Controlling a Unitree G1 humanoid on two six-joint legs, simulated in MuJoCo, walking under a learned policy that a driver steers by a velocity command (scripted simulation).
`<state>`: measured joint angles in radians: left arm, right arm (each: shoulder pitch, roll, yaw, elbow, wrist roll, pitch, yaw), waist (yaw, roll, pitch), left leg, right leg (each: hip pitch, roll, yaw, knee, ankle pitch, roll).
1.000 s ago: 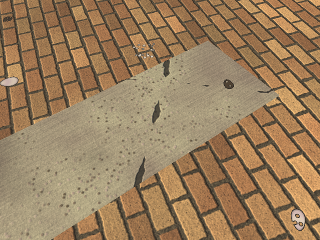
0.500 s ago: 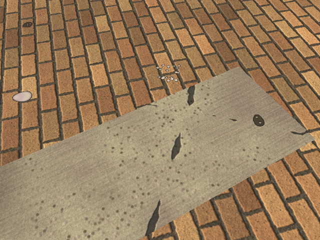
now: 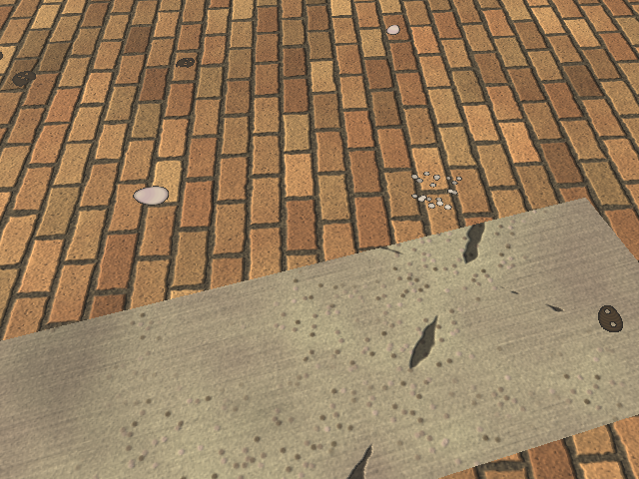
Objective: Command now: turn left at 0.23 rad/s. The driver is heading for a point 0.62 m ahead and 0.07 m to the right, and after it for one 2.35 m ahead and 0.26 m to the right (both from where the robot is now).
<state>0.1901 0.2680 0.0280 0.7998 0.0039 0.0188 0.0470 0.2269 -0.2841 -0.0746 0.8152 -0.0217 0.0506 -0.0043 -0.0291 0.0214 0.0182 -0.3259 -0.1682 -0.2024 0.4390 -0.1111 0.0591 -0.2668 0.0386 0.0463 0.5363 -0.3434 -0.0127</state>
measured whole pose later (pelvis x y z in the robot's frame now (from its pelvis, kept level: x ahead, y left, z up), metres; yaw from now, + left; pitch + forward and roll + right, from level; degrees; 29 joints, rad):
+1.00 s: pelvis +0.34 +0.02 -0.02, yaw -12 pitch +1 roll +0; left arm 0.04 0.23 0.03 0.81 0.04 -0.03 -0.05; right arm 0.44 -0.20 -0.02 1.01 -0.02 -0.07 -0.04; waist -0.04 -0.01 0.07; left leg 0.13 -0.01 0.27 0.42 -0.48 0.02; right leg -0.48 0.05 -0.14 0.58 -0.15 -0.17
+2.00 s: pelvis +0.60 -0.06 +0.00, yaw +1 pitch +1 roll -1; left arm 0.15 0.27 0.03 0.80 0.00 0.02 0.05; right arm 0.24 -0.29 -0.09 0.81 -0.02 0.05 0.00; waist -0.04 0.02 0.04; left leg -0.33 -0.16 -0.22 0.43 -0.10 0.06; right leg -0.34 0.05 0.08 0.67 -0.40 0.01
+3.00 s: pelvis +0.57 -0.13 +0.01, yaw -15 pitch +0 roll +1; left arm 0.22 0.27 0.05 0.79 0.01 0.03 0.01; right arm 0.16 -0.30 -0.05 0.86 -0.02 0.06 -0.02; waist 0.00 0.04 0.08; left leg -0.44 0.01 -0.02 0.96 -0.37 -0.03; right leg -0.20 0.10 0.08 0.39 -0.18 -0.09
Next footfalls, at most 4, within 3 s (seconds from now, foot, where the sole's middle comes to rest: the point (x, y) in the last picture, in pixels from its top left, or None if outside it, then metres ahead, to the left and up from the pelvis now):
0.50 left None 0.18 0.11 -0.77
1.00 right None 0.49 -0.06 -0.77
1.52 left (329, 383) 0.70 0.01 -0.77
2.04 right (412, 405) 0.64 -0.17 -0.77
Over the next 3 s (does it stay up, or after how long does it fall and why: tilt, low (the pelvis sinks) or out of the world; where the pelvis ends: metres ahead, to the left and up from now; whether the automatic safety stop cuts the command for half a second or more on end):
stays up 0.57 -0.13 0.01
